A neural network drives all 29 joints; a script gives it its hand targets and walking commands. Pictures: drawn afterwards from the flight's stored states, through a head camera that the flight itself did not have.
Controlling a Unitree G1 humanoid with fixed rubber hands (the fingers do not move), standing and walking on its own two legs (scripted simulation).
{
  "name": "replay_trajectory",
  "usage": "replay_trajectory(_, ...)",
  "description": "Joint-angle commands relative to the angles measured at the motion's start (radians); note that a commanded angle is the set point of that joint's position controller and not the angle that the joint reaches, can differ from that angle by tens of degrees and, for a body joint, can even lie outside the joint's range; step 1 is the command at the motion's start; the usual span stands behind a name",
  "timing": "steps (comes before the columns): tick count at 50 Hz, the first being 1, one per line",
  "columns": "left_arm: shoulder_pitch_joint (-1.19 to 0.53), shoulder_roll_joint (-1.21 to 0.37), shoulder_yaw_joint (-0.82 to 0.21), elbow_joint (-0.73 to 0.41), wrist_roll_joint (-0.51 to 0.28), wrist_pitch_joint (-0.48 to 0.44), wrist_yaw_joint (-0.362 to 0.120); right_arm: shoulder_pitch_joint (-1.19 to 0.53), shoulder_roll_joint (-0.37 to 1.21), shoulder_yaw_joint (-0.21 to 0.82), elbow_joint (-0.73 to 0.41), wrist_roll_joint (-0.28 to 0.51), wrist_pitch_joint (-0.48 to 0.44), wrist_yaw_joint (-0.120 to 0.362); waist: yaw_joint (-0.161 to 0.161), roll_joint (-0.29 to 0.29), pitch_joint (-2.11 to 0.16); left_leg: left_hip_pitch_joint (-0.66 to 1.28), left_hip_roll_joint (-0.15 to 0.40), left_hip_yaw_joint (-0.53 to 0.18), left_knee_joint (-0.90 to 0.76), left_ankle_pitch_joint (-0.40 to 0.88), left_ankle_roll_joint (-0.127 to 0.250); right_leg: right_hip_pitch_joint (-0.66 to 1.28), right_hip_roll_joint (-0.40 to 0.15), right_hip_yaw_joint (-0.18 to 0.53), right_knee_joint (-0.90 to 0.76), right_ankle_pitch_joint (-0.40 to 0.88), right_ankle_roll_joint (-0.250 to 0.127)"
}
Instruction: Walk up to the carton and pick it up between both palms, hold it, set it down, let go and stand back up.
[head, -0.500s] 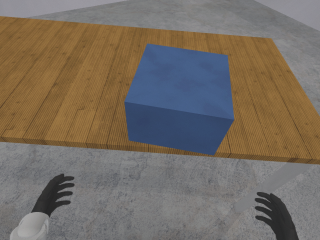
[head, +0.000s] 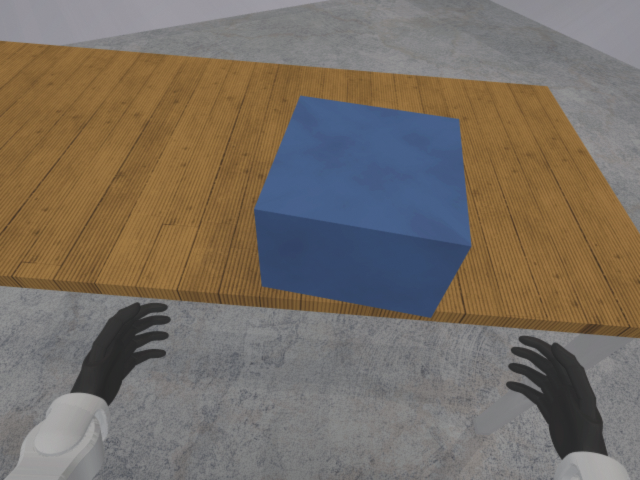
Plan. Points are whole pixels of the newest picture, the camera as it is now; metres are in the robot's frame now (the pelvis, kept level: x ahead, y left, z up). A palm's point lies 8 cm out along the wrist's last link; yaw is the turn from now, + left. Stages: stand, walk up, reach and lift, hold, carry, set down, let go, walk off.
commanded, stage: reach and lift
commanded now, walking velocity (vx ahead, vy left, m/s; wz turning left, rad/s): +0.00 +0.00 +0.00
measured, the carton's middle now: (362, 201) +0.52 -0.03 +0.04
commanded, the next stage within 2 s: none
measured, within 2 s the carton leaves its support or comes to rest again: neither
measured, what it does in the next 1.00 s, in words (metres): stands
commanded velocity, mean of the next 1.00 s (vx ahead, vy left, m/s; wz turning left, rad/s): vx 0.00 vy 0.00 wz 0.00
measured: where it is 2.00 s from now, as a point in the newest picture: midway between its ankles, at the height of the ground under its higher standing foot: outside the picture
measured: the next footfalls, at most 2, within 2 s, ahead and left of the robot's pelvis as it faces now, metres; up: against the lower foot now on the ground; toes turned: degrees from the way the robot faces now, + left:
none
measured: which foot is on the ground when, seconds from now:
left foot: down 0.00-1.00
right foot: down 0.00-1.00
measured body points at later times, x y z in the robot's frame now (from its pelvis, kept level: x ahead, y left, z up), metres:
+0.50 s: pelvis +0.00 +0.00 +0.00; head +0.02 +0.00 +0.45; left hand +0.29 +0.22 +0.09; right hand +0.28 -0.23 +0.09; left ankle +0.02 +0.11 -0.74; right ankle +0.05 -0.13 -0.74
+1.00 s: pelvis +0.02 +0.00 +0.00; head +0.04 +0.00 +0.45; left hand +0.37 +0.21 +0.11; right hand +0.36 -0.23 +0.11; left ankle +0.02 +0.11 -0.74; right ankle +0.05 -0.13 -0.74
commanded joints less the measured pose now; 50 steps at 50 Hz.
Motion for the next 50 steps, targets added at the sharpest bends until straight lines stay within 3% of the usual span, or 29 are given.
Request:
replay_trajectory(1, -0.083, 0.134, 0.056, -0.343, -0.078, -0.048, -0.001, -0.082, -0.06, -0.021, -0.353, 0.031, -0.026, -0.016, 0.007, 0.06, -0.27, 0.095, -0.012, -0.052, -0.177, 0.045, -0.027, 0.173, 0.003, -0.006, -0.123, -0.002, -0.046)
replay_trajectory(7, -0.279, 0.141, 0.037, -0.277, -0.1, -0.022, 0.004, -0.258, -0.069, -0.044, -0.286, 0.019, 0.037, -0.017, -0.019, 0.089, -0.257, 0.012, 0.009, -0.06, -0.219, -0.143, -0.009, 0.166, 0.002, -0.006, -0.101, -0.1, -0.05)
replay_trajectory(13, -0.412, 0.154, 0.049, -0.227, -0.109, -0.006, 0.006, -0.375, -0.1, -0.061, -0.2, 0.018, 0.098, -0.012, -0.048, 0.089, -0.296, -0.077, 0.033, -0.068, -0.233, -0.219, 0.01, 0.245, 0.013, -0.007, -0.061, -0.069, -0.044)
replay_trajectory(18, -0.47, 0.153, 0.078, -0.119, -0.108, 0.028, -0.009, -0.442, -0.114, -0.056, -0.089, 0.032, 0.138, -0.02, -0.044, 0.061, -0.275, -0.041, 0.014, -0.054, -0.223, -0.154, 0.0, 0.212, -0.003, 0.002, -0.085, -0.085, -0.045)
replay_trajectory(19, -0.511, 0.157, 0.078, -0.089, -0.108, 0.037, -0.015, -0.474, -0.122, -0.07, -0.056, 0.024, 0.145, -0.024, -0.059, 0.063, -0.276, -0.041, 0.015, -0.054, -0.224, -0.171, 0.001, 0.206, -0.004, -0.002, -0.085, -0.097, -0.042)
replay_trajectory(23, -0.584, 0.168, 0.104, -0.02, -0.096, 0.083, -0.024, -0.564, -0.139, -0.061, -0.048, 0.046, 0.145, -0.031, -0.04, 0.047, -0.294, -0.004, 0.002, -0.041, -0.212, -0.105, -0.003, 0.186, -0.012, -0.001, -0.1, -0.089, -0.043)
replay_trajectory(26, -0.637, 0.165, 0.118, 0.016, -0.096, 0.111, -0.028, -0.633, -0.152, -0.056, -0.035, 0.051, 0.13, -0.038, -0.041, 0.023, -0.328, 0.016, -0.004, -0.033, -0.195, -0.04, -0.002, 0.176, -0.007, -0.009, -0.095, -0.045, -0.034)
replay_trajectory(36, -0.805, 0.183, 0.173, 0.047, -0.05, 0.154, -0.022, -0.789, -0.216, -0.051, 0.088, 0.069, 0.116, -0.04, -0.061, 0.039, -0.402, 0.067, -0.013, -0.033, -0.156, 0.132, -0.016, 0.203, 0.013, -0.023, -0.066, 0.145, -0.026)
replay_trajectory(43, -0.957, 0.22, 0.182, 0.129, -0.045, 0.167, -0.022, -0.95, -0.238, -0.04, 0.163, 0.078, 0.115, -0.045, -0.074, 0.028, -0.458, 0.052, -0.02, -0.033, -0.143, 0.157, -0.012, 0.235, 0.009, -0.026, -0.049, 0.224, -0.013)
replay_trajectory(50, -1.128, 0.249, 0.18, 0.265, -0.037, 0.169, -0.022, -1.119, -0.25, -0.034, 0.31, 0.082, 0.123, -0.044, -0.088, 0.022, -0.498, 0.03, -0.024, -0.038, -0.132, 0.139, -0.007, 0.235, 0.009, -0.031, -0.04, 0.231, -0.008)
